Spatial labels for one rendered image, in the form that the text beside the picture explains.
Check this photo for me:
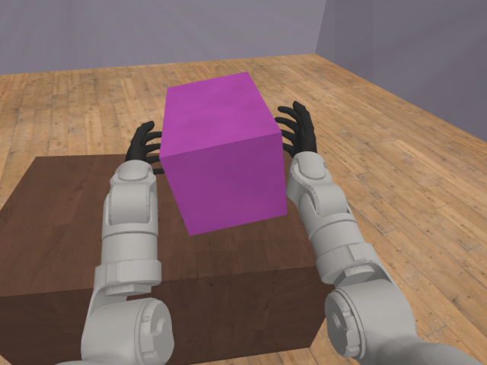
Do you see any robot left forearm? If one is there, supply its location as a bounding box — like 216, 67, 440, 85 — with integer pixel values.
81, 160, 161, 358

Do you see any robot right forearm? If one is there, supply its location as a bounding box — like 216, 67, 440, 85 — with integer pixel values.
285, 151, 416, 330

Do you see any right robot upper arm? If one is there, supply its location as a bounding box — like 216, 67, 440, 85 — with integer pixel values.
325, 279, 484, 365

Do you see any carton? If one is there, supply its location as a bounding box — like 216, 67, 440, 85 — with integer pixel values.
159, 71, 288, 236

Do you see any pedestal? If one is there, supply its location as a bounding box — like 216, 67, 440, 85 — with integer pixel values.
0, 150, 336, 365

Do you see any right robot hand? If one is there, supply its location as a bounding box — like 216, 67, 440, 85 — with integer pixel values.
275, 101, 317, 159

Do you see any left robot hand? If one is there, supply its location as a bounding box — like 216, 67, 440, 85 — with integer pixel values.
125, 121, 165, 175

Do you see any left robot upper arm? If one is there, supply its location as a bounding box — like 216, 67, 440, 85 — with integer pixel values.
56, 297, 174, 365

